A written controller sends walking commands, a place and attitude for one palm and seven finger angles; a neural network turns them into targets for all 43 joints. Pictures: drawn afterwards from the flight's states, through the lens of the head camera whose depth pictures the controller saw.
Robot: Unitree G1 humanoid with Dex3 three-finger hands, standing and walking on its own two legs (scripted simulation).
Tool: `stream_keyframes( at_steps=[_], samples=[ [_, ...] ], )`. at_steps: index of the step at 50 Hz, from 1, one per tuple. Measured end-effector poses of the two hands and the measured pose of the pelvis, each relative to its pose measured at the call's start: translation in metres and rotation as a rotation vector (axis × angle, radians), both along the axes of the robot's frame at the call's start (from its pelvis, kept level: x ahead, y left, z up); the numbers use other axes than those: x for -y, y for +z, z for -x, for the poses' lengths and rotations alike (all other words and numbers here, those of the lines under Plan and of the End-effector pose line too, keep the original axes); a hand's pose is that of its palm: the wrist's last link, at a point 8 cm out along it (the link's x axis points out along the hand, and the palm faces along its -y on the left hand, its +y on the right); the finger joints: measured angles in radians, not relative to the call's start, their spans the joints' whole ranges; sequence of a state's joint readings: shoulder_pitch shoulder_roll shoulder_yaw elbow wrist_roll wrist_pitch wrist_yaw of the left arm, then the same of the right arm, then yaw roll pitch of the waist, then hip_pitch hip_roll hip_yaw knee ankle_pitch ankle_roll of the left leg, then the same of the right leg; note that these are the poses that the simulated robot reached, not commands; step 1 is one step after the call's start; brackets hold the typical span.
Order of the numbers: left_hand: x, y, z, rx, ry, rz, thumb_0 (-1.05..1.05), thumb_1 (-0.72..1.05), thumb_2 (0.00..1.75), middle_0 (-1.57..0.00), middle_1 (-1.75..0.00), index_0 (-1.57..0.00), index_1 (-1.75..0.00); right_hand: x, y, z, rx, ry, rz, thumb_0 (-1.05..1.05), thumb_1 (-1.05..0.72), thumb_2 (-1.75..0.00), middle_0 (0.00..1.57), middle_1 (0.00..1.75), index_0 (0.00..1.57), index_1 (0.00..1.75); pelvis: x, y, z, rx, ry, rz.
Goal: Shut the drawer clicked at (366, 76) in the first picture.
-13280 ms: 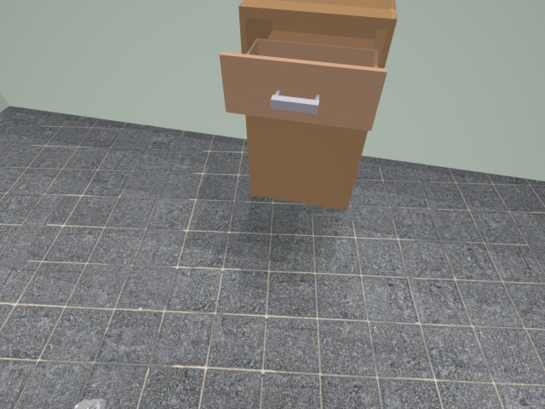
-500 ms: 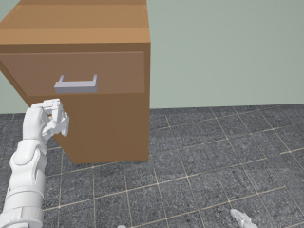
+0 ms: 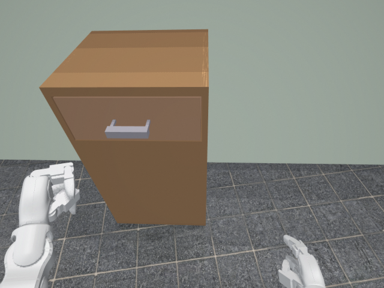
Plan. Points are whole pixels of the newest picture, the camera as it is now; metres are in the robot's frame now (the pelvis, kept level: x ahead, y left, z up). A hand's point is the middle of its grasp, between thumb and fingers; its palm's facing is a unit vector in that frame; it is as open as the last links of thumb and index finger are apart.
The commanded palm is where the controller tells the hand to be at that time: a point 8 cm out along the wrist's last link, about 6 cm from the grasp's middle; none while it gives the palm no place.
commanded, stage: draw the hand back to the body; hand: left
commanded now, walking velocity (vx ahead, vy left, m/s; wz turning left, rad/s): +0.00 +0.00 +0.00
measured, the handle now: (129, 127) +0.57 +0.26 -0.01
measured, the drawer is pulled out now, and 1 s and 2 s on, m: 0.00 0.00 0.00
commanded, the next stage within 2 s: step back with the hand held close in 0.44 s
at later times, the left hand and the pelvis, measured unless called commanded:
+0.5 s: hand (48, 215) +0.18 +0.24 +0.16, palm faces +0.41 -0.83 -0.38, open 3.2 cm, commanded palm +0.13 +0.28 +0.18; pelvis +0.00 +0.00 +0.00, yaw +0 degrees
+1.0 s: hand (24, 235) +0.15 +0.26 +0.16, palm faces +0.28 -0.81 -0.51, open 3.2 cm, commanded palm +0.09 +0.30 +0.18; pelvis -0.05 +0.03 +0.00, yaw -1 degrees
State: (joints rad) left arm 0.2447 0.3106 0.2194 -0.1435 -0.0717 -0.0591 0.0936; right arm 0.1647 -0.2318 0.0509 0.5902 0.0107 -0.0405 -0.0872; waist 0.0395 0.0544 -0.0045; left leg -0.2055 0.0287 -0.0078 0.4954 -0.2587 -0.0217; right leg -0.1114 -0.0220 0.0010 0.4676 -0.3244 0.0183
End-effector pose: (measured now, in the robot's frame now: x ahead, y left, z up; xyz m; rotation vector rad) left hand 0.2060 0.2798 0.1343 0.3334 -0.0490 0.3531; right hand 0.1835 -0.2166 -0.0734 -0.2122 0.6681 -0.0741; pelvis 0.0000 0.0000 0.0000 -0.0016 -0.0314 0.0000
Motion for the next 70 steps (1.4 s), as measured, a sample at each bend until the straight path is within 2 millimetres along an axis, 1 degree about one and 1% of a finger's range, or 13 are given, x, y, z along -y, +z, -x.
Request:
stream_keyframes(
  at_steps=[12,17,20,24,27,30,34,40,45,53,59,66,70],
  samples=[
    [0.006,0.041,0.051,0.072,0.006,-0.120,0.02,0.89,0.90,-1.40,-1.60,-1.40,-1.60,0.000,-0.001,0.003,0.014,0.014,-0.011,0.01,-0.90,-0.90,0.21,0.30,0.21,0.30,0.002,0.003,-0.004,0.031,-0.005,0.001],
    [0.006,0.051,0.067,0.093,0.020,-0.158,0.01,0.89,0.90,-1.40,-1.60,-1.40,-1.60,0.001,-0.001,0.004,0.024,0.009,-0.009,0.01,-0.90,-0.90,0.21,0.30,0.21,0.30,0.002,0.003,-0.004,0.039,-0.005,0.003],
    [0.004,0.047,0.070,0.090,0.036,-0.146,0.01,0.89,0.90,-1.41,-1.60,-1.40,-1.60,0.001,-0.001,0.004,0.024,0.010,-0.002,0.01,-0.90,-0.90,0.21,0.30,0.21,0.30,0.002,0.003,-0.002,0.044,-0.002,0.004],
    [0.003,0.041,0.068,0.084,0.045,-0.120,0.01,0.89,0.90,-1.41,-1.60,-1.40,-1.60,0.002,0.001,0.006,0.028,0.011,0.008,0.01,-0.90,-0.90,0.21,0.30,0.21,0.30,0.003,0.003,0.001,0.049,-0.002,0.004],
    [0.005,0.040,0.066,0.088,0.034,-0.113,0.01,0.89,0.90,-1.41,-1.60,-1.40,-1.60,0.003,0.003,0.007,0.038,0.007,0.012,0.01,-0.90,-0.90,0.21,0.30,0.21,0.30,0.003,0.003,0.001,0.051,-0.005,0.004],
    [0.005,0.043,0.065,0.100,0.018,-0.122,0.02,0.89,0.90,-1.41,-1.60,-1.40,-1.60,0.003,0.006,0.008,0.044,0.004,0.015,0.01,-0.90,-0.90,0.21,0.30,0.21,0.30,0.002,0.004,0.002,0.048,-0.007,0.008],
    [-0.002,0.052,0.061,0.124,-0.006,-0.184,0.01,0.89,0.90,-1.41,-1.60,-1.40,-1.60,0.006,0.007,0.013,0.014,-0.019,0.020,0.01,-0.90,-0.90,0.21,0.30,0.21,0.30,-0.001,0.004,0.005,0.016,-0.010,0.016],
    [-0.007,0.045,0.060,0.047,-0.067,-0.211,0.01,0.89,0.90,-1.40,-1.60,-1.40,-1.60,0.013,0.004,0.032,-0.052,-0.094,0.031,0.01,-0.90,-0.90,0.21,0.30,0.21,0.30,-0.012,0.006,0.015,-0.021,-0.026,0.011],
    [-0.013,0.040,0.071,0.013,-0.098,-0.222,0.01,0.89,0.90,-1.40,-1.60,-1.40,-1.60,0.011,0.003,0.054,-0.095,-0.128,0.045,0.01,-0.90,-0.90,0.21,0.30,0.20,0.30,-0.020,0.005,0.029,-0.035,-0.027,0.012],
    [-0.023,0.046,0.105,0.075,-0.089,-0.255,0.01,0.89,0.90,-1.40,-1.60,-1.40,-1.60,-0.004,0.001,0.084,-0.085,-0.116,0.043,0.01,-0.90,-0.90,0.21,0.30,0.20,0.30,-0.027,0.002,0.059,-0.032,-0.014,0.019],
    [-0.026,0.045,0.134,0.119,-0.068,-0.270,0.01,0.89,0.90,-1.40,-1.60,-1.40,-1.60,-0.013,-0.001,0.105,-0.051,-0.090,0.036,0.01,-0.90,-0.90,0.21,0.30,0.21,0.30,-0.028,-0.004,0.084,-0.026,-0.003,0.032],
    [-0.021,0.045,0.168,0.176,-0.045,-0.278,0.01,0.89,0.90,-1.41,-1.60,-1.40,-1.60,-0.010,-0.007,0.130,-0.034,-0.059,0.049,0.01,-0.90,-0.89,0.21,0.30,0.21,0.30,-0.023,-0.011,0.110,-0.016,0.019,0.042],
    [-0.020,0.046,0.181,0.229,-0.045,-0.250,0.01,0.88,0.90,-1.41,-1.60,-1.41,-1.60,-0.004,-0.010,0.148,-0.049,-0.071,0.076,0.01,-0.90,-0.89,0.21,0.31,0.21,0.30,-0.026,-0.014,0.122,-0.013,0.005,0.043]
  ],
)
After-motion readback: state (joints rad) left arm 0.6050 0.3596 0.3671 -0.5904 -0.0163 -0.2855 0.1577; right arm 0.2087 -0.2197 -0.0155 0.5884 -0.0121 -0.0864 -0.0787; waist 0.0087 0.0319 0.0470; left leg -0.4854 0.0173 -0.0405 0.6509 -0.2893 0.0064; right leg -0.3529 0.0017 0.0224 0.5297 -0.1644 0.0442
